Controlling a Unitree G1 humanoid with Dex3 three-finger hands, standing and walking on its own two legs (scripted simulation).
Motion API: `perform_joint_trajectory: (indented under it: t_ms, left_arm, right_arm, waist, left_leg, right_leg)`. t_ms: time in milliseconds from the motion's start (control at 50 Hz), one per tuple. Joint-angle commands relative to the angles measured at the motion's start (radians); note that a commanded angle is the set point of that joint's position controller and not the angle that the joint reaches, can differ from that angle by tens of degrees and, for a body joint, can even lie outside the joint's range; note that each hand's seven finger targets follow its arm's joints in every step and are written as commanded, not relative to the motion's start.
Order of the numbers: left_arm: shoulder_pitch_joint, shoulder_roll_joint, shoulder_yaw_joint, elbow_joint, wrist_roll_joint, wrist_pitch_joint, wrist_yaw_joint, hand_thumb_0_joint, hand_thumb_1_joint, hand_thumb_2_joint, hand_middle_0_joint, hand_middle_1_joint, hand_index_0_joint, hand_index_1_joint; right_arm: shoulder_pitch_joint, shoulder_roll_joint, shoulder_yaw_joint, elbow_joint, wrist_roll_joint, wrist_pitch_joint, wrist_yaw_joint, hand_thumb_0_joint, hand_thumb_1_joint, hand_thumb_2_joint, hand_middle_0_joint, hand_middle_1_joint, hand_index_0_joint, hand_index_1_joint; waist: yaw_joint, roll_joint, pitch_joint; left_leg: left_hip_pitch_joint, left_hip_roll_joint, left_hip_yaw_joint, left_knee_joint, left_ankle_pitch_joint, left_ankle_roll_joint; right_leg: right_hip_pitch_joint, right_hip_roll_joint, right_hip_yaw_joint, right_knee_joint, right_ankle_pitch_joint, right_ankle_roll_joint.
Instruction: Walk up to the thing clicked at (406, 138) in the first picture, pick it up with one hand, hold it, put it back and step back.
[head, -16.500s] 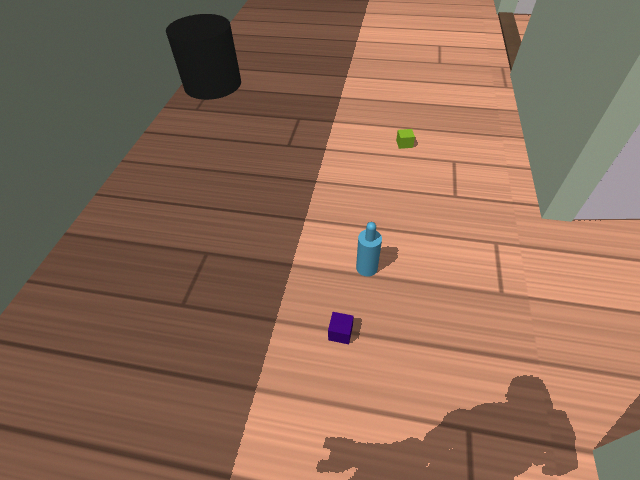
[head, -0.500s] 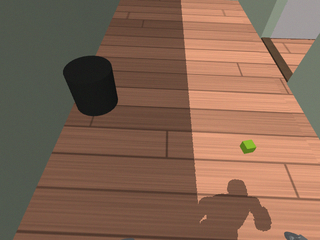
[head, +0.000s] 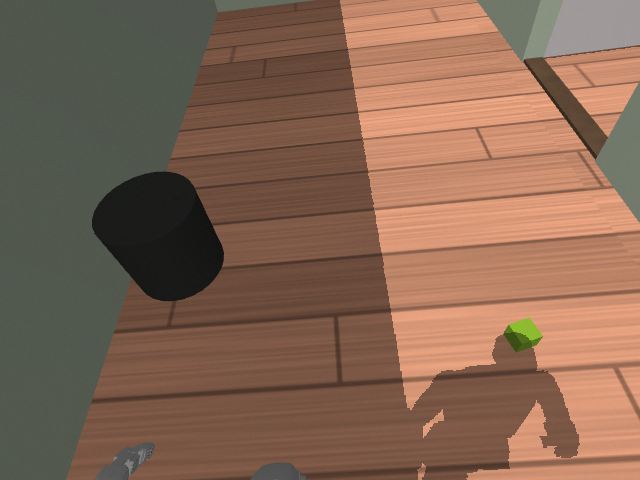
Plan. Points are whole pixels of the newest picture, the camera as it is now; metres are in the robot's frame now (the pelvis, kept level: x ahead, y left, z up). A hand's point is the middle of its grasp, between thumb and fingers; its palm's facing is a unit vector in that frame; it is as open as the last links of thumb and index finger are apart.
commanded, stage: walk up
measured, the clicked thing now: (522, 335) +0.63 -0.53 -0.74
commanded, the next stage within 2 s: none
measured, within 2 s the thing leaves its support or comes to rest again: neither
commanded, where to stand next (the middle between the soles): +0.77 +0.05 m, yaw +1 degrees
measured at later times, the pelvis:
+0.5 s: pelvis +0.23 +0.05 +0.00, yaw -1 degrees
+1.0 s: pelvis +0.42 +0.02 +0.00, yaw +0 degrees
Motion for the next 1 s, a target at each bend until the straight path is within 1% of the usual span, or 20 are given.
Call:
perform_joint_trajectory:
  t_ms: [0, 140, 220, 240, 260, 280, 360, 420, 460, 560, 620, 640, 660, 680, 720, 780, 820, 920, 940, 980]
  left_arm:
    - [0.065, 0.3, 0.098, -0.055, 0.003, -0.033, 0.026, 0.0, 0.9, 0.9, -0.2, -0.3, -0.2, -0.3]
    - [0.084, 0.316, 0.097, -0.065, 0.012, -0.033, 0.021, 0.0, 0.9, 0.9, -0.2, -0.3, -0.2, -0.3]
    - [0.075, 0.288, 0.075, -0.064, 0.017, -0.023, 0.025, 0.0, 0.9, 0.9, -0.2, -0.3, -0.2, -0.3]
    - [0.124, 0.227, 0.052, -0.065, 0.013, -0.021, 0.027, 0.0, 0.9, 0.9, -0.2, -0.3, -0.2, -0.3]
    - [0.163, 0.165, 0.037, -0.067, -0.001, -0.015, 0.027, 0.0, 0.9, 0.9, -0.2, -0.3, -0.2, -0.3]
    - [0.146, 0.28, 0.058, -0.048, 0.005, -0.008, 0.045, 0.0, 0.9, 0.9, -0.2, -0.3, -0.2, -0.3]
    - [0.188, 0.277, 0.055, 0.02, -0.004, -0.003, 0.034, 0.0, 0.9, 0.9, -0.2, -0.3, -0.2, -0.3]
    - [0.144, 0.248, 0.054, 0.007, 0.005, 0.006, 0.011, 0.0, 0.9, 0.9, -0.2, -0.3, -0.2, -0.3]
    - [0.089, 0.236, 0.059, -0.016, 0.013, 0.007, 0.002, 0.0, 0.9, 0.9, -0.2, -0.3, -0.2, -0.3]
    - [0.056, 0.231, 0.075, -0.006, 0.017, 0.002, -0.007, 0.0, 0.9, 0.9, -0.2, -0.3, -0.2, -0.3]
    - [0.139, 0.246, 0.094, 0.023, 0.021, -0.012, 0.006, 0.0, 0.9, 0.9, -0.2, -0.3, -0.2, -0.3]
    - [0.213, 0.286, 0.111, 0.032, 0.024, -0.02, 0.018, 0.0, 0.9, 0.9, -0.2, -0.3, -0.2, -0.3]
    - [0.283, 0.377, 0.133, 0.028, 0.026, -0.031, 0.033, 0.0, 0.9, 0.9, -0.2, -0.3, -0.2, -0.3]
    - [0.271, 0.415, 0.13, 0.017, 0.016, -0.027, 0.034, 0.0, 0.9, 0.9, -0.2, -0.3, -0.2, -0.3]
    - [0.172, 0.357, 0.113, -0.017, -0.002, -0.024, 0.04, 0.0, 0.9, 0.9, -0.2, -0.3, -0.2, -0.3]
    - [0.103, 0.305, 0.092, -0.035, 0.001, -0.025, 0.043, 0.0, 0.9, 0.9, -0.2, -0.3, -0.2, -0.3]
    - [0.097, 0.306, 0.094, -0.056, 0.011, -0.027, 0.04, 0.0, 0.9, 0.9, -0.2, -0.3, -0.2, -0.3]
    - [0.091, 0.321, 0.1, -0.073, 0.017, -0.031, 0.033, 0.0, 0.9, 0.9, -0.2, -0.3, -0.2, -0.3]
    - [0.195, 0.298, 0.084, -0.084, 0.017, 0.001, 0.03, 0.0, 0.9, 0.9, -0.2, -0.3, -0.2, -0.3]
    - [0.15, 0.347, 0.099, -0.095, 0.023, -0.003, 0.038, 0.0, 0.9, 0.9, -0.2, -0.3, -0.2, -0.3]
  right_arm:
    - [0.045, -0.18, -0.068, -0.057, -0.015, -0.018, 0.012, 0.0, -0.9, -0.9, 0.2, 0.3, 0.2, 0.3]
    - [-0.114, -0.153, -0.073, -0.103, -0.023, -0.04, 0.035, 0.0, -0.9, -0.9, 0.2, 0.3, 0.2, 0.3]
    - [0.045, -0.206, -0.103, -0.053, -0.024, -0.049, 0.019, 0.0, -0.9, -0.9, 0.2, 0.3, 0.2, 0.3]
    - [0.165, -0.27, -0.124, -0.026, -0.035, -0.056, 0.004, 0.0, -0.9, -0.9, 0.2, 0.3, 0.2, 0.3]
    - [0.184, -0.339, -0.135, -0.056, -0.037, -0.062, -0.007, 0.0, -0.9, -0.9, 0.2, 0.3, 0.2, 0.3]
    - [0.144, -0.367, -0.143, -0.074, 0.002, -0.058, -0.006, 0.0, -0.9, -0.9, 0.2, 0.3, 0.2, 0.3]
    - [0.012, -0.235, -0.089, -0.1, 0.009, -0.058, -0.019, 0.0, -0.9, -0.9, 0.2, 0.3, 0.2, 0.3]
    - [-0.003, -0.235, -0.086, -0.113, -0.004, -0.058, -0.016, 0.0, -0.9, -0.9, 0.2, 0.3, 0.2, 0.3]
    - [0.008, -0.256, -0.092, -0.118, -0.005, -0.06, -0.013, 0.0, -0.9, -0.9, 0.2, 0.3, 0.2, 0.3]
    - [-0.033, -0.254, -0.091, -0.138, -0.001, -0.051, -0.004, 0.0, -0.9, -0.9, 0.2, 0.3, 0.2, 0.3]
    - [-0.023, -0.205, -0.069, -0.146, 0.002, -0.038, -0.006, 0.0, -0.9, -0.9, 0.2, 0.3, 0.2, 0.3]
    - [-0.009, -0.165, -0.054, -0.151, 0.002, -0.04, -0.007, 0.0, -0.9, -0.9, 0.2, 0.3, 0.2, 0.3]
    - [0.01, -0.087, -0.027, -0.17, 0.001, -0.039, -0.006, 0.0, -0.9, -0.9, 0.2, 0.3, 0.2, 0.3]
    - [-0.013, -0.189, -0.051, -0.153, -0.002, -0.027, -0.019, 0.0, -0.9, -0.9, 0.2, 0.3, 0.2, 0.3]
    - [-0.006, -0.21, -0.057, -0.111, 0.009, -0.022, -0.024, 0.0, -0.9, -0.9, 0.2, 0.3, 0.2, 0.3]
    - [0.06, -0.191, -0.058, -0.065, 0.002, -0.018, -0.011, 0.0, -0.9, -0.9, 0.2, 0.3, 0.2, 0.3]
    - [0.049, -0.179, -0.06, -0.062, -0.009, -0.013, 0.002, 0.0, -0.9, -0.9, 0.2, 0.3, 0.2, 0.3]
    - [-0.052, -0.161, -0.068, -0.092, -0.019, -0.017, 0.024, 0.0, -0.9, -0.9, 0.2, 0.3, 0.2, 0.3]
    - [-0.224, -0.192, -0.089, -0.173, -0.041, -0.02, 0.044, 0.0, -0.9, -0.9, 0.2, 0.3, 0.2, 0.3]
    - [-0.184, -0.165, -0.082, -0.176, -0.034, -0.012, 0.048, 0.0, -0.9, -0.9, 0.2, 0.3, 0.2, 0.3]
  waist:
    - [0.022, -0.189, -0.035]
    - [0.048, -0.168, -0.013]
    - [-0.066, -0.035, -0.086]
    - [-0.11, 0.149, -0.164]
    - [-0.092, 0.279, -0.166]
    - [-0.092, 0.137, -0.17]
    - [-0.005, 0.068, -0.051]
    - [-0.01, 0.088, -0.024]
    - [-0.026, 0.101, -0.013]
    - [-0.007, 0.079, -0.021]
    - [0.056, -0.025, -0.078]
    - [0.1, -0.153, -0.12]
    - [0.123, -0.385, -0.13]
    - [0.129, -0.289, -0.119]
    - [0.089, -0.159, -0.046]
    - [0.026, -0.218, -0.038]
    - [0.028, -0.219, -0.036]
    - [0.047, -0.196, -0.017]
    - [0.058, -0.052, 0.014]
    - [0.03, -0.128, -0.008]
  left_leg:
    - [-0.148, 0.044, -0.023, -0.153, 0.083, -0.026]
    - [-0.001, 0.013, 0.043, -0.45, 0.228, -0.017]
    - [0.357, -0.056, 0.079, -0.528, 0.137, 0.031]
    - [0.514, 0.056, -0.106, -0.624, -0.035, 0.085]
    - [0.592, 0.301, -0.586, -0.792, -0.215, 0.156]
    - [0.533, 0.369, -0.691, -0.836, -0.248, 0.25]
    - [0.332, 0.219, -0.22, -0.791, 0.153, 0.185]
    - [0.253, 0.175, -0.11, -0.804, 0.174, 0.203]
    - [0.252, 0.198, -0.116, -0.813, 0.143, 0.231]
    - [0.174, 0.144, -0.053, -0.766, 0.058, 0.173]
    - [0.076, 0.095, 0.006, -0.546, 0.098, 0.114]
    - [-0.009, 0.026, 0.075, -0.324, 0.122, 0.081]
    - [-0.21, -0.102, 0.106, -0.032, -0.149, 0.024]
    - [-0.278, -0.094, 0.009, 0.074, -0.223, 0.023]
    - [-0.27, -0.036, -0.095, 0.108, -0.112, 0.022]
    - [-0.166, -0.006, -0.079, -0.031, -0.02, 0.004]
    - [-0.124, -0.008, -0.034, -0.14, -0.006, -0.014]
    - [-0.053, 0.005, 0.017, -0.367, 0.122, -0.017]
    - [-0.046, -0.089, 0.025, -0.335, -0.004, -0.039]
    - [-0.129, -0.063, -0.011, -0.349, 0.009, -0.044]
  right_leg:
    - [0.095, -0.24, 0.239, -0.309, -0.107, -0.182]
    - [0.048, -0.23, 0.163, -0.261, -0.084, -0.146]
    - [-0.07, -0.181, 0.084, 0.05, 0.132, -0.091]
    - [-0.177, -0.092, 0.01, 0.366, 0.116, -0.045]
    - [-0.407, 0.056, 0.024, 0.585, -0.281, 0.012]
    - [-0.418, 0.009, 0.12, 0.675, -0.316, -0.004]
    - [-0.323, -0.102, 0.142, 0.56, -0.138, 0.015]
    - [-0.253, -0.11, 0.089, 0.386, -0.126, 0.048]
    - [-0.261, -0.12, 0.059, 0.287, -0.109, 0.052]
    - [-0.087, -0.07, -0.005, 0.103, 0.048, 0.037]
    - [0.179, -0.018, -0.019, 0.019, 0.038, 0.016]
    - [0.311, -0.075, 0.079, -0.075, -0.093, -0.022]
    - [0.402, -0.337, 0.498, -0.232, -0.259, -0.088]
    - [0.372, -0.451, 0.713, -0.286, -0.323, -0.217]
    - [0.263, -0.393, 0.531, -0.268, -0.224, -0.22]
    - [0.149, -0.286, 0.285, -0.265, -0.051, -0.159]
    - [0.102, -0.282, 0.222, -0.268, -0.046, -0.178]
    - [0.052, -0.284, 0.168, -0.282, -0.191, -0.165]
    - [-0.005, -0.244, 0.447, -0.311, -0.173, -0.18]
    - [0.106, -0.283, 0.442, -0.263, -0.151, -0.182]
